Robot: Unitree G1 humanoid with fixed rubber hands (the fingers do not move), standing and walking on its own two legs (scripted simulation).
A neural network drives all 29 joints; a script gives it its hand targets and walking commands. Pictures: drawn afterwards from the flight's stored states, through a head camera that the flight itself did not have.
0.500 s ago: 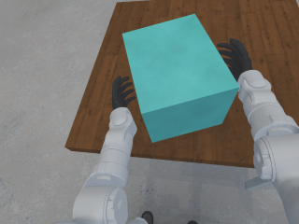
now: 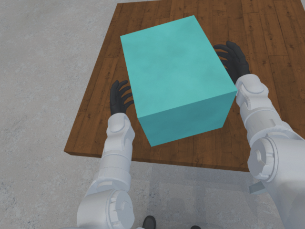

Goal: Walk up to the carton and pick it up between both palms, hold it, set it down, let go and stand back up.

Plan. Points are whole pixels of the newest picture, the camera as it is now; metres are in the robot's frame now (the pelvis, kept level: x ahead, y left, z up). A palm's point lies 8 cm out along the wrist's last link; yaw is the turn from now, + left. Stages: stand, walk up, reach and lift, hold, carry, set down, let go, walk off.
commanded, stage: reach and lift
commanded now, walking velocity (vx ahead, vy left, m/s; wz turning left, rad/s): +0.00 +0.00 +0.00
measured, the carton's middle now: (172, 82) +0.51 +0.06 +0.02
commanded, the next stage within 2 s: none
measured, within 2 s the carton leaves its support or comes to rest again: leaves its support in 1.62 s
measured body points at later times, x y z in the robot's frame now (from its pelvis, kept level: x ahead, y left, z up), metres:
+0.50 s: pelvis +0.00 +0.00 +0.00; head +0.12 -0.04 +0.43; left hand +0.40 +0.19 +0.03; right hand +0.53 -0.10 +0.07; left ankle +0.00 +0.17 -0.73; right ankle +0.00 -0.08 -0.73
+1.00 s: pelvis +0.00 +0.00 +0.00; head +0.12 -0.03 +0.43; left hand +0.40 +0.19 +0.03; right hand +0.52 -0.10 +0.07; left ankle +0.00 +0.17 -0.73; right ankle +0.00 -0.08 -0.73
